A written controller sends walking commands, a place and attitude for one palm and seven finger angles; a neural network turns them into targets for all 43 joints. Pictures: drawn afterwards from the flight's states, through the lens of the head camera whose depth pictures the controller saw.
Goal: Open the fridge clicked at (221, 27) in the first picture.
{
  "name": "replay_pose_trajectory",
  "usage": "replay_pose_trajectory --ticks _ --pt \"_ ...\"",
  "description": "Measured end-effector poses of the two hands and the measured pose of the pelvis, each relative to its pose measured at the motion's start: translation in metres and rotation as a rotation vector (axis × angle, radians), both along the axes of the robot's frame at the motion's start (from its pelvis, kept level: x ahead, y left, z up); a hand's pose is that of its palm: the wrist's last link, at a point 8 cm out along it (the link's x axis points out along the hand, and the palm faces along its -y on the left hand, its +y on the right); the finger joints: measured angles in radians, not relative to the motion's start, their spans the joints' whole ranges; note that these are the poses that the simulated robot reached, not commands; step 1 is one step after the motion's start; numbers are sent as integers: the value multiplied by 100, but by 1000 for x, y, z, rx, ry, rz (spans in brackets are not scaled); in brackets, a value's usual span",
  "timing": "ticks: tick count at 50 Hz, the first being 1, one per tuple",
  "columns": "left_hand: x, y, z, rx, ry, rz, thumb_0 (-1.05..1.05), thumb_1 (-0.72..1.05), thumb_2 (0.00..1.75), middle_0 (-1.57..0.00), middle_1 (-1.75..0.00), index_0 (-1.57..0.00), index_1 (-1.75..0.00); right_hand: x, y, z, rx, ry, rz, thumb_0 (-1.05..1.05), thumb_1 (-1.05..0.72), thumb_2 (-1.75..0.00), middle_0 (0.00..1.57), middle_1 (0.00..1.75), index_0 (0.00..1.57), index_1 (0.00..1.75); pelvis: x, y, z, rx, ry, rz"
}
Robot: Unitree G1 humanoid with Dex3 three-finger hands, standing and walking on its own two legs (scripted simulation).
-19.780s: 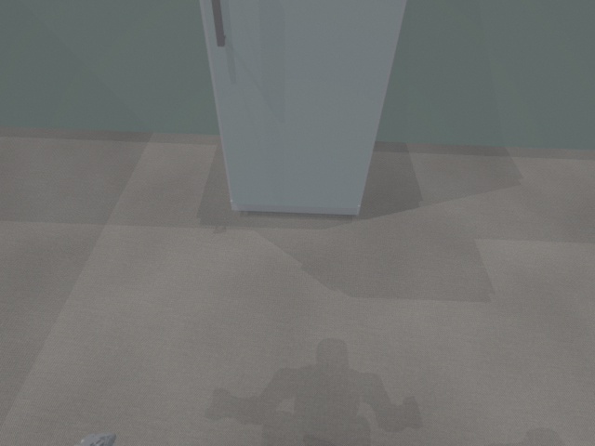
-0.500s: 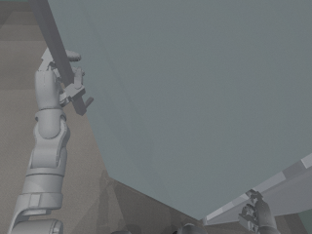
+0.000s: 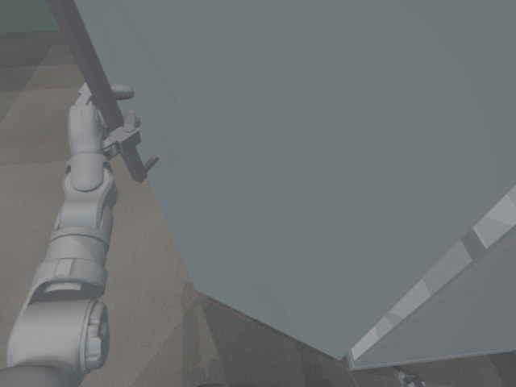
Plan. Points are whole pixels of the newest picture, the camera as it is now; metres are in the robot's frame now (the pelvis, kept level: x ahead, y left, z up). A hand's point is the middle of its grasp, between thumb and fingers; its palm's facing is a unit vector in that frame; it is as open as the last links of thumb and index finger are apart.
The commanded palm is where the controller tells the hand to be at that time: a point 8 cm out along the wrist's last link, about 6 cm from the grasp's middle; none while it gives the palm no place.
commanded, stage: stop walking and hold the door back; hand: left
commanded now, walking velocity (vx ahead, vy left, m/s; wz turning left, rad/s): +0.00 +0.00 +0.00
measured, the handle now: (111, 84) +0.46 +0.25 +0.22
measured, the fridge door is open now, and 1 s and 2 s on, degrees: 59 57 57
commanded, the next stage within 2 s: loosen the grip on the handle in 0.04 s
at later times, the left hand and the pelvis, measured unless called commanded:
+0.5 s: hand (133, 127) +0.44 +0.23 +0.16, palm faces +0.35 -0.92 -0.16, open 11.4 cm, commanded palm +0.41 +0.27 +0.15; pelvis -0.02 -0.02 -0.01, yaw -2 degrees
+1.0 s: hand (94, 118) +0.46 +0.30 +0.16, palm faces +0.42 -0.90 -0.13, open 14.6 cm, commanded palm +0.41 +0.33 +0.16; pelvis +0.04 +0.00 +0.00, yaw -3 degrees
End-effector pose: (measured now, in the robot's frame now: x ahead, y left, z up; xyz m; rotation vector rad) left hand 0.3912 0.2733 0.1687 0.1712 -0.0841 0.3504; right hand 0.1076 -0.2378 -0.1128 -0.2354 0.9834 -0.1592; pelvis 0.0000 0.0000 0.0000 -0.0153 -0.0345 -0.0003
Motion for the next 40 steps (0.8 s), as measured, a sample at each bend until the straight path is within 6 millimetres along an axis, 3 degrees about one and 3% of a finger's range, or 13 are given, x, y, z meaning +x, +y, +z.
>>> replay_pose_trajectory --ticks 7,13,17,24,29,34,40 --pt "0 -1 0 -15 9 6 -2 69 81 -45 -140 -39 -140 -2 -34 15 -81 -29 -39 1 -91 -90 20 30 20 30 0 -5 2 -2 8 -8" --pt "12 8 2 -100 61 -8 -3 55 76 -45 -140 -47 -144 -6 -52 36 -94 -142 -45 1 -91 -90 20 30 20 30 -8 -18 0 15 53 -14" --pt "10 8 6 -10 45 17 -1 37 66 -45 -140 -48 -143 -19 -61 33 -101 -161 -60 1 -91 -90 20 30 20 30 -14 -19 -4 16 72 -20" --pt "13 4 -2 -10 28 6 0 -15 40 -43 -138 -45 -139 -52 -61 13 -88 -45 -81 1 -91 -90 20 30 20 30 -17 -22 -7 21 101 -32" --pt "20 6 -7 -6 11 12 0 -38 28 -41 -134 -45 -137 -66 -55 3 -75 23 -107 1 -90 -90 20 30 20 30 -10 -22 -8 18 121 -45" --pt "27 16 -9 -6 16 25 -1 -49 23 -36 -127 -41 -131 -62 -49 1 -65 42 -134 1 -90 -90 20 30 20 30 4 -20 -6 16 128 -56" --pt "29 27 -9 -31 8 32 -1 -53 20 -29 -119 -33 -122 -35 -44 5 -64 13 -132 1 -90 -90 20 30 20 30 21 -14 -4 17 136 -63"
